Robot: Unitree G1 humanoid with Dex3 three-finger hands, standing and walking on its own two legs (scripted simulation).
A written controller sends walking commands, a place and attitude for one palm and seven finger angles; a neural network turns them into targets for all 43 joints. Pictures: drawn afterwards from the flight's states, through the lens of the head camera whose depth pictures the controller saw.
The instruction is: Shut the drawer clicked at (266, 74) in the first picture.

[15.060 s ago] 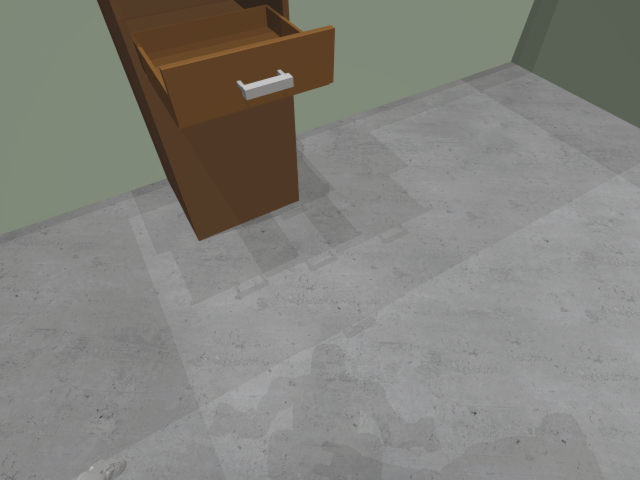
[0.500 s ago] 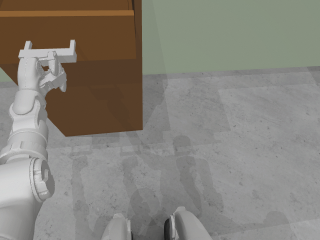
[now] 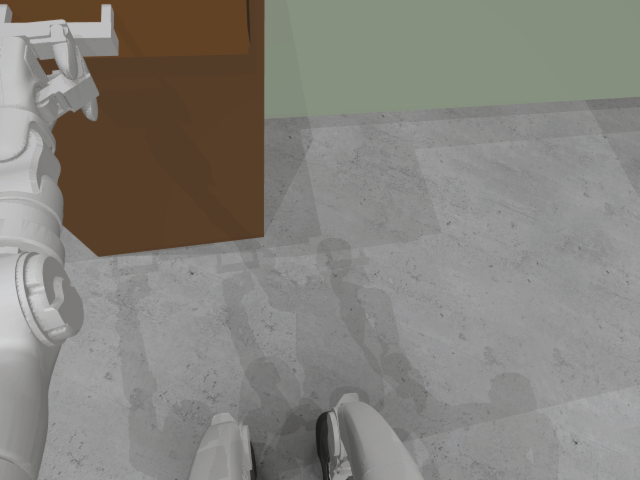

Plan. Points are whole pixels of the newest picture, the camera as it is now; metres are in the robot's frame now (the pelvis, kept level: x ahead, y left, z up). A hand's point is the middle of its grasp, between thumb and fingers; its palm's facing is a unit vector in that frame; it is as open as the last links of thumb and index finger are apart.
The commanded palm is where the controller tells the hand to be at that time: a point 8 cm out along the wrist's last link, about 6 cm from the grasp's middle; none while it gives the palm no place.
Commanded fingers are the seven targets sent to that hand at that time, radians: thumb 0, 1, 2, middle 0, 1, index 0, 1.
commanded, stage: push the drawer shut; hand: left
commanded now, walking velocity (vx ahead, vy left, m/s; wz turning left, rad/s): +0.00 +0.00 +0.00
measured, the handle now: (55, 26) +0.63 +0.23 +0.09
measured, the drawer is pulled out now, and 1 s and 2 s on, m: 0.02 0.00 0.00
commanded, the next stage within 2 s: pull the fist back off the drawer in 0.48 s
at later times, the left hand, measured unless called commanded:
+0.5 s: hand (78, 61) +0.58 +0.20 +0.09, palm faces +0.05 -1.00 -0.03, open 3.1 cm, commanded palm +0.62 +0.22 +0.09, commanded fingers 0.00 0.90 0.90 -1.40 -1.60 -1.40 -1.60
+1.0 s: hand (84, 62) +0.58 +0.19 +0.09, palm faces +0.06 -1.00 -0.03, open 3.3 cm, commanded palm +0.57 +0.21 +0.09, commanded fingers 0.00 0.90 0.90 -1.40 -1.60 -1.40 -1.60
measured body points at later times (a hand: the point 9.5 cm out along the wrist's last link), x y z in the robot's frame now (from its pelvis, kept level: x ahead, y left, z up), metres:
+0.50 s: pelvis -0.01 +0.00 -0.01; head +0.18 +0.04 +0.40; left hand +0.57 +0.26 +0.09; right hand -0.07 -0.25 -0.09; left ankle +0.01 +0.10 -0.66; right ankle +0.03 -0.13 -0.66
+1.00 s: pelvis -0.01 +0.00 -0.01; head +0.17 +0.03 +0.40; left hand +0.57 +0.25 +0.09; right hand -0.07 -0.25 -0.10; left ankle +0.01 +0.10 -0.66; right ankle +0.03 -0.13 -0.66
